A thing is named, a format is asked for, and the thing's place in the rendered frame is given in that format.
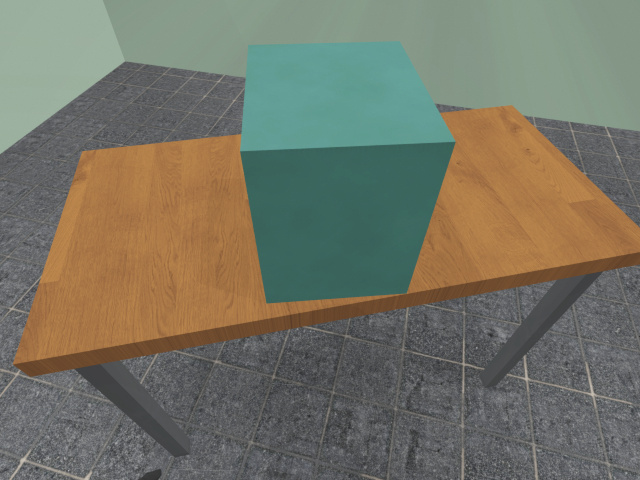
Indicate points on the table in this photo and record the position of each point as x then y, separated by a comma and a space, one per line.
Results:
155, 251

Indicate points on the carton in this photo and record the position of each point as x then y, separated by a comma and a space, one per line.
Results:
344, 154

